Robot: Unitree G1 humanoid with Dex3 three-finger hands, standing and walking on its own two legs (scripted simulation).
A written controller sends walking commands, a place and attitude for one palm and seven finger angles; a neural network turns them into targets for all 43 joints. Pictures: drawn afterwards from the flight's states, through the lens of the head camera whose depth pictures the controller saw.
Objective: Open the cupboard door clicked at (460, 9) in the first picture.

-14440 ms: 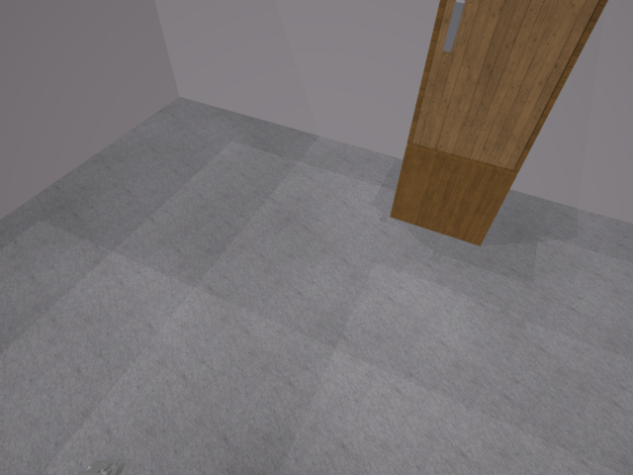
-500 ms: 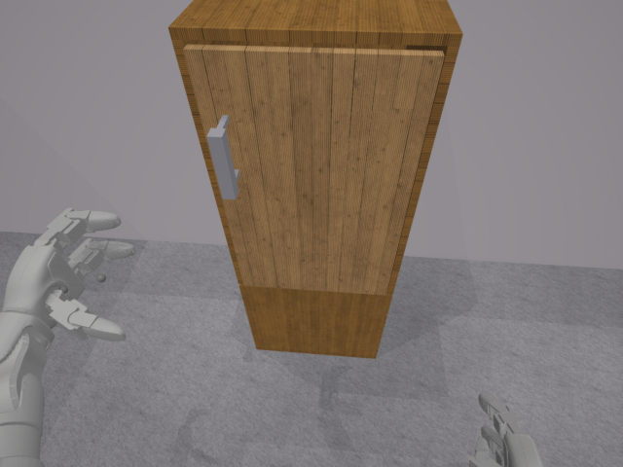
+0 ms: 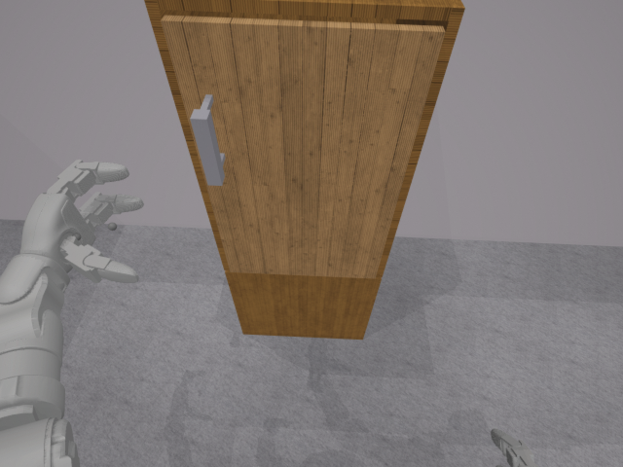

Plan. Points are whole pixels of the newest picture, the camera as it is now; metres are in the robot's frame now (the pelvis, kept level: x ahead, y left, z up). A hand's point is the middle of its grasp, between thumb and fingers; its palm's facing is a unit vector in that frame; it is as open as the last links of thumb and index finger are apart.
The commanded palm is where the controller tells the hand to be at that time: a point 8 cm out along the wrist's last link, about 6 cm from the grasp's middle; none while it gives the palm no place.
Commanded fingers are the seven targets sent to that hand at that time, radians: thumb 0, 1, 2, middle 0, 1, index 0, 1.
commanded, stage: move the hooked fingers beside the handle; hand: left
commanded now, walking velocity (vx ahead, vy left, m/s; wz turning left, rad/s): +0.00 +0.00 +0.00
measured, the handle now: (212, 141) +0.56 +0.18 +0.10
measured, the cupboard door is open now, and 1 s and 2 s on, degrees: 0 0 0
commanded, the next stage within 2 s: slide the fingers in behind the handle in 1.80 s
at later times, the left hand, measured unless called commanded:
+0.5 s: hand (139, 187) +0.44 +0.25 +0.12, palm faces +0.00 -1.00 +0.00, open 14.0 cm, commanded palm +0.42 +0.30 +0.11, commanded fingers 0.00 -0.50 0.30 -0.30 -1.20 -0.30 -1.20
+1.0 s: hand (166, 152) +0.51 +0.24 +0.11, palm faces +0.00 -1.00 +0.00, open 14.0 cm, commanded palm +0.49 +0.28 +0.11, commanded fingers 0.00 -0.50 0.30 -0.30 -1.20 -0.30 -1.20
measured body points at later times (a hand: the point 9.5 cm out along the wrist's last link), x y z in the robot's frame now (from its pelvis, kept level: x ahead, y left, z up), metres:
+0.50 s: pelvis +0.01 +0.02 +0.00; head +0.06 +0.03 +0.44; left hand +0.43 +0.31 +0.12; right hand +0.08 -0.25 -0.11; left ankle +0.03 +0.10 -0.72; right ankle -0.01 -0.10 -0.72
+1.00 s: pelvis +0.00 +0.01 -0.02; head +0.10 +0.03 +0.42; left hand +0.50 +0.29 +0.12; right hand -0.01 -0.27 -0.12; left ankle +0.03 +0.10 -0.72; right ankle -0.01 -0.10 -0.72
